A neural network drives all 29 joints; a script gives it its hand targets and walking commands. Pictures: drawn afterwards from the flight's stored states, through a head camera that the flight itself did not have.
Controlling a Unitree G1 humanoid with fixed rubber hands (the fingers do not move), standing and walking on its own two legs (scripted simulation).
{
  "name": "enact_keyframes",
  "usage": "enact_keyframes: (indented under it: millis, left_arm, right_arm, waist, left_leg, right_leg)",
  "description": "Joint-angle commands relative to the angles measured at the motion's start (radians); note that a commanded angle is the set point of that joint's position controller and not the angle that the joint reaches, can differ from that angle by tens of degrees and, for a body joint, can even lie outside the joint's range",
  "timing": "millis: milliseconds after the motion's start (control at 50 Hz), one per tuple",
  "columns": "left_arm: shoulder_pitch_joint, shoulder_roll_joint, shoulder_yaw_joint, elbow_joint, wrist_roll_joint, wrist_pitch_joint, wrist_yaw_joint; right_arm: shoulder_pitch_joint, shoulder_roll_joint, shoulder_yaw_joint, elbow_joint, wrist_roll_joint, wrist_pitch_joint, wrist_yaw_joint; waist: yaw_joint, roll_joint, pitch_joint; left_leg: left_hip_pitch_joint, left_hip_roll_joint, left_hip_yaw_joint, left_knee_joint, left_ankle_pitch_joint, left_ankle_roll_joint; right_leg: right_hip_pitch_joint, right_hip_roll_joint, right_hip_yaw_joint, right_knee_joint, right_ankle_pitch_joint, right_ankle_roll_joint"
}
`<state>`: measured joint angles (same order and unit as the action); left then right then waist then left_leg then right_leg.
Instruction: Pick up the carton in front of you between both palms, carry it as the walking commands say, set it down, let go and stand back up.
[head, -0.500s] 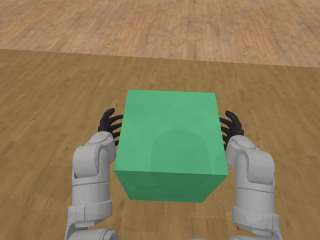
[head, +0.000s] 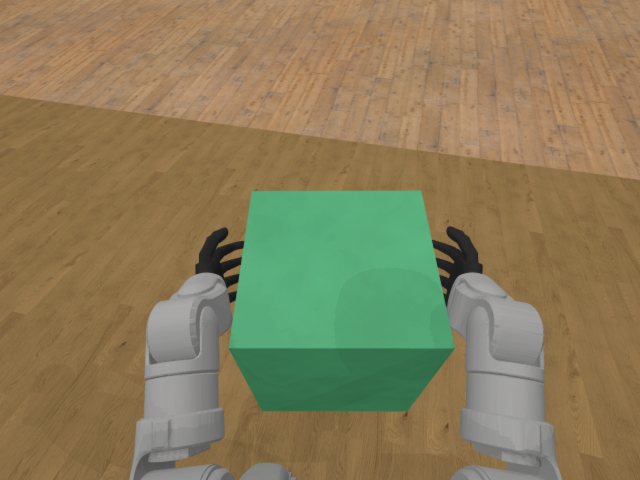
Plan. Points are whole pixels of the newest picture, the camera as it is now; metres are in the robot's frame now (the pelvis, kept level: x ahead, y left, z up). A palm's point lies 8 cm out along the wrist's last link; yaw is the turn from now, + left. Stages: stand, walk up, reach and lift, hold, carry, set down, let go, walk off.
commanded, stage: carry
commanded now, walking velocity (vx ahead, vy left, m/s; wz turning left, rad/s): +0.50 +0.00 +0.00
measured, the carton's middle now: (335, 309) +0.33 +0.02 +0.01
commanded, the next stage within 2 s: none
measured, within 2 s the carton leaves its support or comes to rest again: neither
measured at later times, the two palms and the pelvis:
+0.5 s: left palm (269, 141) +0.64 +0.15 +0.05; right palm (440, 156) +0.61 -0.15 +0.05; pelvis +0.30 +0.03 -0.04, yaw -2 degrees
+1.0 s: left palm (304, 91) +0.91 +0.11 +0.00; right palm (433, 90) +0.93 -0.19 +0.00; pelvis +0.60 -0.05 -0.08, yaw +0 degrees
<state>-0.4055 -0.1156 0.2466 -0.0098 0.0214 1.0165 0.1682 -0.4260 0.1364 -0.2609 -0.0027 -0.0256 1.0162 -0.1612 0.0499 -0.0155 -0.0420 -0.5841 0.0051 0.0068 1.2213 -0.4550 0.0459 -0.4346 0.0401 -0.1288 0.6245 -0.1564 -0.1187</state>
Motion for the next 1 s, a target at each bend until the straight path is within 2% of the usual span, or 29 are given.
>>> enact_keyframes:
  millis: [0,100,200,220,240,260,280,300,320,340,360,380,400,420,440,500,560,680,720,740,760,780,800,820,840,860,900,940,980]
  left_arm:
    - [-0.702,-0.845,-0.704,-0.156,-0.282,-0.074,-0.081]
    - [-0.586,-0.786,-0.689,-0.134,-0.255,-0.079,-0.069]
    - [-0.549,-0.708,-0.666,-0.15,-0.236,-0.057,-0.045]
    - [-0.54,-0.694,-0.66,-0.145,-0.23,-0.05,-0.039]
    - [-0.535,-0.683,-0.656,-0.138,-0.223,-0.042,-0.034]
    - [-0.539,-0.672,-0.65,-0.126,-0.214,-0.031,-0.028]
    - [-0.536,-0.658,-0.64,-0.111,-0.206,-0.021,-0.023]
    - [-0.545,-0.654,-0.634,-0.118,-0.206,-0.007,-0.019]
    - [-0.536,-0.645,-0.631,-0.101,-0.201,0.007,-0.012]
    - [-0.564,-0.656,-0.613,-0.088,-0.194,0.012,-0.005]
    - [-0.571,-0.69,-0.602,-0.118,-0.197,0.006,-0.003]
    - [-0.597,-0.725,-0.596,-0.112,-0.181,0.001,-0.003]
    - [-0.606,-0.753,-0.582,-0.112,-0.167,-0.007,-0.005]
    - [-0.606,-0.769,-0.568,-0.106,-0.147,-0.015,-0.007]
    - [-0.595,-0.774,-0.561,-0.088,-0.13,-0.023,-0.008]
    - [-0.58,-0.773,-0.585,-0.088,-0.106,-0.046,-0.01]
    - [-0.557,-0.756,-0.601,-0.106,-0.107,-0.054,-0.008]
    - [-0.55,-0.689,-0.613,-0.133,-0.126,-0.034,-0.006]
    - [-0.509,-0.654,-0.591,-0.092,-0.114,-0.016,-0.008]
    - [-0.473,-0.637,-0.571,-0.068,-0.104,-0.008,-0.008]
    - [-0.454,-0.617,-0.547,-0.056,-0.091,-0.001,-0.007]
    - [-0.438,-0.592,-0.516,-0.036,-0.074,0.004,-0.005]
    - [-0.451,-0.572,-0.501,-0.029,-0.069,0.008,0.003]
    - [-0.467,-0.579,-0.5,-0.022,-0.086,0.012,0.01]
    - [-0.497,-0.637,-0.517,-0.035,-0.108,0.009,0.004]
    - [-0.548,-0.703,-0.555,-0.075,-0.146,-0.006,-0.01]
    - [-0.668,-0.806,-0.625,-0.118,-0.207,-0.033,-0.041]
    - [-0.731,-0.848,-0.662,-0.13,-0.239,-0.059,-0.063]
    - [-0.725,-0.854,-0.687,-0.137,-0.262,-0.078,-0.076]
  right_arm:
    - [-0.547,0.79,0.619,-0.088,0.106,-0.07,0.009]
    - [-0.494,0.73,0.646,-0.133,0.108,-0.077,0.006]
    - [-0.482,0.647,0.633,-0.175,0.119,-0.049,0.0]
    - [-0.47,0.627,0.622,-0.17,0.115,-0.039,-0.001]
    - [-0.453,0.605,0.606,-0.16,0.109,-0.029,-0.002]
    - [-0.43,0.583,0.586,-0.138,0.098,-0.019,-0.004]
    - [-0.405,0.551,0.567,-0.114,0.086,-0.009,-0.008]
    - [-0.375,0.527,0.546,-0.089,0.074,-0.003,-0.015]
    - [-0.367,0.525,0.529,-0.073,0.071,0.003,-0.023]
    - [-0.407,0.551,0.53,-0.073,0.091,0.007,-0.025]
    - [-0.477,0.615,0.584,-0.122,0.142,0.004,-0.015]
    - [-0.54,0.676,0.621,-0.14,0.181,-0.003,0.003]
    - [-0.609,0.731,0.653,-0.164,0.219,-0.012,0.021]
    - [-0.651,0.768,0.675,-0.171,0.247,-0.021,0.035]
    - [-0.672,0.777,0.691,-0.177,0.258,-0.03,0.043]
    - [-0.651,0.782,0.704,-0.153,0.265,-0.049,0.055]
    - [-0.598,0.757,0.692,-0.136,0.252,-0.054,0.054]
    - [-0.515,0.691,0.66,-0.112,0.214,-0.039,0.035]
    - [-0.486,0.66,0.644,-0.079,0.186,-0.025,0.024]
    - [-0.481,0.649,0.637,-0.065,0.176,-0.017,0.018]
    - [-0.479,0.642,0.627,-0.052,0.167,-0.008,0.014]
    - [-0.493,0.635,0.619,-0.038,0.163,0.001,0.01]
    - [-0.499,0.647,0.61,-0.025,0.168,0.011,0.007]
    - [-0.516,0.64,0.592,-0.021,0.161,0.015,0.0]
    - [-0.525,0.674,0.595,-0.046,0.168,0.008,-0.006]
    - [-0.556,0.716,0.596,-0.071,0.166,-0.001,-0.004]
    - [-0.603,0.785,0.599,-0.071,0.16,-0.026,0.008]
    - [-0.613,0.811,0.594,-0.058,0.132,-0.049,0.01]
    - [-0.577,0.81,0.61,-0.061,0.115,-0.071,0.01]
  waist:
    - [0.003,-0.078,-0.401]
    - [0.036,-0.079,-0.375]
    - [0.068,-0.083,-0.312]
    - [0.055,-0.083,-0.313]
    - [0.02,-0.087,-0.332]
    - [-0.039,-0.054,-0.375]
    - [-0.087,0.02,-0.42]
    - [-0.11,0.212,-0.483]
    - [-0.138,0.303,-0.577]
    - [-0.14,0.259,-0.553]
    - [-0.13,0.149,-0.515]
    - [-0.106,0.069,-0.435]
    - [-0.091,0.029,-0.395]
    - [-0.073,0.038,-0.375]
    - [-0.068,0.049,-0.374]
    - [-0.088,0.116,-0.376]
    - [-0.108,0.141,-0.379]
    - [-0.153,0.121,-0.307]
    - [-0.128,0.124,-0.303]
    - [-0.084,0.108,-0.325]
    - [-0.034,0.069,-0.368]
    - [-0.002,-0.06,-0.41]
    - [0.006,-0.269,-0.494]
    - [0.005,-0.258,-0.538]
    - [0.009,-0.177,-0.515]
    - [0.015,-0.063,-0.464]
    - [-0.001,-0.006,-0.387]
    - [-0.017,-0.051,-0.383]
    - [-0.01,-0.07,-0.388]
  left_leg:
    - [-0.155,0.039,0.007,-0.196,0.163,-0.011]
    - [-0.176,0.017,0.055,-0.426,0.393,0.0]
    - [-0.06,-0.054,0.145,-0.725,0.549,0.027]
    - [0.028,-0.073,0.163,-0.779,0.576,0.036]
    - [0.153,-0.082,0.163,-0.83,0.606,0.043]
    - [0.349,-0.051,0.139,-0.858,0.653,0.067]
    - [0.6,0.069,0.047,-0.776,0.815,0.103]
    - [0.853,0.314,-0.257,-0.621,1.177,0.221]
    - [0.992,0.403,-0.51,-0.639,1.044,0.315]
    - [0.951,0.391,-0.593,-0.689,0.794,0.318]
    - [0.889,0.362,-0.562,-0.724,0.594,0.301]
    - [0.722,0.313,-0.463,-0.774,0.521,0.248]
    - [0.607,0.283,-0.386,-0.811,0.504,0.213]
    - [0.528,0.267,-0.352,-0.834,0.485,0.189]
    - [0.499,0.26,-0.328,-0.839,0.504,0.193]
    - [0.562,0.231,-0.244,-0.811,0.68,0.189]
    - [0.632,0.2,-0.162,-0.775,0.839,0.152]
    - [0.651,0.105,-0.054,-0.705,0.799,0.112]
    - [0.629,0.099,-0.031,-0.582,0.807,0.094]
    - [0.582,0.086,0.005,-0.464,0.815,0.066]
    - [0.48,0.067,0.04,-0.319,0.702,0.037]
    - [0.236,0.015,0.049,-0.128,0.376,0.007]
    - [-0.092,-0.087,0.013,0.119,-0.18,-0.017]
    - [-0.205,-0.068,-0.04,0.243,-0.183,-0.001]
    - [-0.254,-0.051,-0.038,0.256,-0.13,0.006]
    - [-0.26,-0.01,-0.044,0.177,-0.074,0.011]
    - [-0.163,0.024,-0.034,0.038,0.002,0.003]
    - [-0.106,0.038,-0.016,-0.051,0.044,-0.003]
    - [-0.13,0.039,-0.001,-0.116,0.105,-0.007]
  right_leg:
    - [0.445,-0.29,0.364,-0.211,0.417,-0.108]
    - [0.557,-0.214,0.25,-0.151,0.653,-0.046]
    - [0.606,-0.148,0.176,-0.082,0.682,-0.026]
    - [0.575,-0.141,0.155,-0.035,0.706,-0.02]
    - [0.531,-0.136,0.136,0.05,0.71,-0.003]
    - [0.429,-0.121,0.107,0.199,0.628,0.026]
    - [0.22,-0.1,0.086,0.356,0.404,0.063]
    - [-0.09,-0.024,0.083,0.592,-0.191,0.101]
    - [-0.3,0.053,0.121,0.792,-0.479,0.115]
    - [-0.408,0.031,0.167,0.842,-0.478,0.067]
    - [-0.425,-0.008,0.202,0.808,-0.409,0.054]
    - [-0.375,-0.05,0.193,0.716,-0.328,0.062]
    - [-0.313,-0.067,0.175,0.637,-0.283,0.066]
    - [-0.264,-0.074,0.153,0.575,-0.254,0.068]
    - [-0.239,-0.069,0.135,0.528,-0.234,0.073]
    - [-0.278,-0.074,0.113,0.422,-0.132,0.091]
    - [-0.293,-0.074,0.094,0.282,0.008,0.092]
    - [-0.158,-0.008,-0.001,-0.097,0.282,0.062]
    - [-0.036,0.007,-0.016,-0.198,0.329,0.037]
    - [0.096,0.007,-0.027,-0.254,0.368,0.025]
    - [0.277,-0.039,-0.004,-0.243,0.411,0.02]
    - [0.515,-0.186,0.164,-0.117,0.736,-0.015]
    - [0.778,-0.406,0.512,-0.019,0.932,-0.142]
    - [0.795,-0.455,0.644,-0.058,0.622,-0.207]
    - [0.721,-0.409,0.644,-0.127,0.329,-0.206]
    - [0.633,-0.376,0.613,-0.158,0.18,-0.168]
    - [0.418,-0.333,0.517,-0.209,0.179,-0.129]
    - [0.344,-0.309,0.456,-0.242,0.15,-0.112]
    - [0.379,-0.291,0.406,-0.233,0.262,-0.111]
